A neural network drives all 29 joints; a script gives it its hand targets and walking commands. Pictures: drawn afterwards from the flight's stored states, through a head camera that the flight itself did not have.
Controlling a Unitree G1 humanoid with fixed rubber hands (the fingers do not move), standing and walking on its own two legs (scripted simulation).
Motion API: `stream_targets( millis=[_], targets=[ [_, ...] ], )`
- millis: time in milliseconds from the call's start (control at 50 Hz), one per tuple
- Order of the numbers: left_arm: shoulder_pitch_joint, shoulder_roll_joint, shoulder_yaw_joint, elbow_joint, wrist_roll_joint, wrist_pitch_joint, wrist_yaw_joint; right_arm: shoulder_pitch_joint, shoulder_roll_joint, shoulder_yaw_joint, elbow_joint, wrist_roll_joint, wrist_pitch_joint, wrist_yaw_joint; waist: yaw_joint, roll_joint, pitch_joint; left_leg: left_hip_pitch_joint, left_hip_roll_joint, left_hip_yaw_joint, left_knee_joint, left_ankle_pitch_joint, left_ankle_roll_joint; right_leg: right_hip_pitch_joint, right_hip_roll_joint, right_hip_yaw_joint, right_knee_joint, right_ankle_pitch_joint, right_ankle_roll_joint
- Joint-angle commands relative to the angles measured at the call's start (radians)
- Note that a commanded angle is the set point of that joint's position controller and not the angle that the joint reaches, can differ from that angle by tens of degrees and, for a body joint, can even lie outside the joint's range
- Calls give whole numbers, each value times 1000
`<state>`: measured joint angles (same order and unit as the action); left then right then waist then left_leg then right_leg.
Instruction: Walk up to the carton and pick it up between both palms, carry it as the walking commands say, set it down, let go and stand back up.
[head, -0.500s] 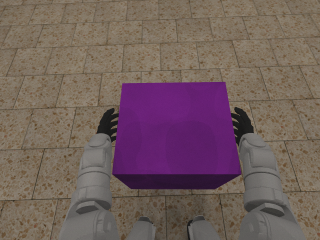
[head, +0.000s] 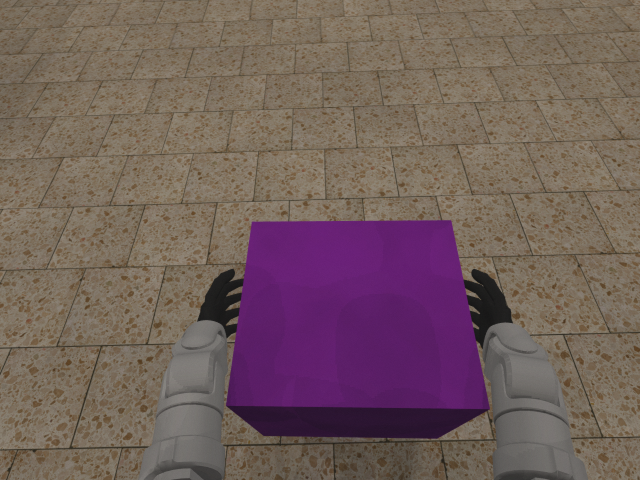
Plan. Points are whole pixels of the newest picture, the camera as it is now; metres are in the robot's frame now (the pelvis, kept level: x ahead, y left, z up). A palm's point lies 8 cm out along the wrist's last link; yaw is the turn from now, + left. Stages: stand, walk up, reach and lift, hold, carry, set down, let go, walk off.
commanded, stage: reach and lift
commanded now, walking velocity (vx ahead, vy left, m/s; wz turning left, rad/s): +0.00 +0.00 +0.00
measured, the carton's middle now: (350, 336) +0.34 -0.01 -0.09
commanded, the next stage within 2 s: hold in 1.74 s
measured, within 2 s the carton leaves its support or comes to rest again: neither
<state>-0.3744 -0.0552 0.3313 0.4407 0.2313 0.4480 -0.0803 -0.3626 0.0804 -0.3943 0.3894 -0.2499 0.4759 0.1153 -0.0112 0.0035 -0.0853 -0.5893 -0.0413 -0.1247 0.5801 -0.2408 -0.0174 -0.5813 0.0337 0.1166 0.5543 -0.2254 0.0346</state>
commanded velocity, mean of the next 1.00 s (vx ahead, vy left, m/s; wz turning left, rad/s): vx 0.00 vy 0.00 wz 0.00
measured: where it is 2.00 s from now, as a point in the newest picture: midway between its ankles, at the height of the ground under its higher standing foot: outside the picture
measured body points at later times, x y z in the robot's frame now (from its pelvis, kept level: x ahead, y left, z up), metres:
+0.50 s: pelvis +0.01 +0.00 +0.02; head +0.01 +0.00 +0.47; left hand +0.32 +0.17 +0.03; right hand +0.31 -0.20 +0.03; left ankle +0.02 +0.13 -0.73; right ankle +0.02 -0.14 -0.73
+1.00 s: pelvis +0.01 +0.00 +0.02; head -0.01 +0.00 +0.47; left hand +0.30 +0.18 +0.05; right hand +0.30 -0.19 +0.05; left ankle +0.02 +0.13 -0.73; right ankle +0.02 -0.14 -0.73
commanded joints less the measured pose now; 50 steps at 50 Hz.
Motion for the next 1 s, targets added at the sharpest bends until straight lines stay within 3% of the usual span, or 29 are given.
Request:
stream_targets(
  millis=[0, 40, 60, 120, 140, 160, 180, 200, 260, 280, 340, 400, 420, 460, 480, 500, 540, 560, 600, 640, 660, 680, 700, 740, 760, 780, 820, 880, 980],
  targets=[
    [-518, -954, -569, -18, -170, 12, -251, -486, 902, 619, 14, 177, -6, 230, -12, 32, -455, 293, -65, 82, -113, 216, 9, 333, 66, -84, -70, 247, -21],
    [-472, -942, -538, -23, -163, 16, -255, -467, 901, 605, 2, 169, 6, 230, -4, -18, -409, 307, -63, 77, -128, 260, 13, 347, 68, -86, -89, 286, -14],
    [-520, -954, -599, -101, -196, 9, -252, -447, 916, 619, 7, 177, 4, 233, -28, -3, -469, 367, -56, 67, -127, 300, 11, 344, 70, -77, -90, 309, -20],
    [-454, -957, -594, -61, -183, 40, -247, -458, 887, 642, -40, 197, 22, 230, -3, 35, -420, 381, -57, 71, -174, 275, 3, 434, 72, -85, -123, 293, -24],
    [-465, -940, -546, -54, -171, 38, -248, -475, 872, 623, -41, 174, 25, 234, 10, -33, -370, 357, -60, 77, -166, 259, 12, 371, 72, -87, -131, 263, -19],
    [-466, -947, -567, -59, -172, 48, -247, -452, 873, 613, -44, 172, 28, 231, -6, 2, -351, 361, -58, 80, -178, 268, 8, 404, 67, -86, -136, 292, -22],
    [-512, -979, -623, -111, -208, 40, -253, -463, 889, 643, -68, 185, 27, 232, -20, -3, -422, 424, -61, 78, -182, 299, 2, 434, 74, -86, -145, 312, -22],
    [-467, -963, -605, -83, -193, 54, -249, -442, 880, 629, -55, 180, 40, 226, -33, 8, -374, 408, -61, 81, -204, 255, 2, 464, 71, -84, -156, 295, -19],
    [-490, -966, -626, -134, -203, 67, -246, -483, 890, 670, -94, 217, 55, 241, 2, 21, -376, 465, -57, 80, -225, 232, 8, 482, 65, -84, -181, 244, -23],
    [-481, -944, -572, -79, -184, 75, -247, -475, 873, 638, -72, 190, 64, 238, -5, -26, -302, 416, -53, 82, -233, 184, 16, 452, 71, -91, -184, 209, -20],
    [-489, -973, -629, -126, -209, 90, -249, -486, 902, 672, -110, 227, 76, 237, -13, 3, -336, 486, -53, 82, -250, 221, 11, 490, 68, -89, -205, 241, -18],
    [-490, -946, -661, -218, -230, 103, -250, -441, 920, 714, -146, 241, 96, 231, 1, -9, -357, 533, -55, 79, -263, 260, 16, 557, 68, -75, -225, 283, -16],
    [-449, -909, -629, -195, -199, 118, -243, -450, 894, 708, -157, 252, 107, 228, 19, 24, -284, 504, -56, 87, -266, 246, 17, 549, 60, -79, -228, 269, -15],
    [-383, -910, -622, -163, -197, 144, -241, -426, 890, 707, -163, 252, 131, 220, 6, -5, -243, 543, -56, 91, -287, 226, 21, 547, 57, -81, -259, 239, -7],
    [-423, -907, -625, -189, -209, 147, -246, -402, 871, 684, -140, 226, 142, 219, -27, -18, -196, 538, -52, 79, -295, 202, 23, 522, 55, -74, -270, 217, -16],
    [-411, -923, -640, -204, -218, 145, -246, -430, 896, 722, -202, 247, 138, 216, -7, -37, -263, 554, -56, 86, -289, 252, 24, 573, 62, -82, -264, 268, -6],
    [-438, -899, -670, -282, -231, 156, -246, -430, 918, 745, -223, 279, 157, 206, 2, -1, -263, 561, -56, 88, -292, 249, 28, 601, 60, -78, -262, 283, -3],
    [-396, -894, -634, -212, -222, 173, -243, -397, 882, 705, -195, 246, 172, 201, -17, -50, -207, 567, -50, 75, -305, 227, 25, 574, 70, -87, -272, 251, -7],
    [-379, -896, -696, -327, -250, 183, -245, -372, 911, 774, -267, 284, 181, 198, -11, -1, -266, 617, -56, 79, -312, 313, 18, 641, 64, -80, -282, 352, -7],
    [-362, -858, -680, -328, -226, 207, -234, -353, 867, 766, -289, 281, 202, 183, -13, 25, -199, 608, -61, 85, -323, 295, 16, 643, 58, -76, -297, 349, -3],
    [-333, -833, -642, -281, -215, 225, -232, -340, 843, 722, -241, 248, 219, 177, -33, -10, -141, 588, -59, 78, -341, 248, 16, 636, 62, -82, -313, 304, -3],
    [-375, -845, -682, -352, -227, 219, -229, -331, 865, 738, -268, 268, 214, 181, -12, 42, -165, 582, -60, 86, -336, 253, 12, 647, 62, -79, -311, 300, -11],
    [-348, -854, -690, -371, -244, 221, -227, -330, 863, 763, -300, 264, 222, 176, -23, -33, -178, 620, -57, 78, -335, 294, 16, 636, 64, -76, -317, 329, -5],
    [-349, -858, -677, -354, -240, 226, -227, -363, 850, 777, -340, 260, 223, 170, -19, -53, -168, 584, -55, 80, -330, 259, 20, 655, 66, -80, -307, 328, -3],
    [-317, -849, -654, -342, -228, 230, -226, -367, 852, 789, -336, 278, 226, 171, -5, 3, -165, 593, -61, 84, -339, 258, 12, 660, 63, -79, -312, 322, -13],
    [-310, -840, -656, -324, -218, 238, -223, -358, 847, 779, -324, 267, 233, 168, -5, -31, -133, 596, -59, 83, -341, 253, 14, 649, 62, -80, -319, 320, -6],
    [-407, -809, -705, -441, -241, 224, -218, -312, 857, 755, -276, 258, 234, 175, -9, 27, -125, 591, -53, 84, -341, 225, 7, 644, 70, -79, -316, 257, -19],
    [-349, -825, -666, -372, -219, 235, -206, -365, 825, 765, -305, 265, 223, 176, 18, 54, -139, 586, -54, 88, -337, 213, 3, 637, 69, -80, -306, 220, -32],
    [-390, -838, -683, -396, -232, 235, -206, -391, 813, 756, -305, 243, 219, 185, 0, -12, -144, 607, -53, 87, -334, 186, 5, 606, 73, -87, -311, 177, -26]
  ],
)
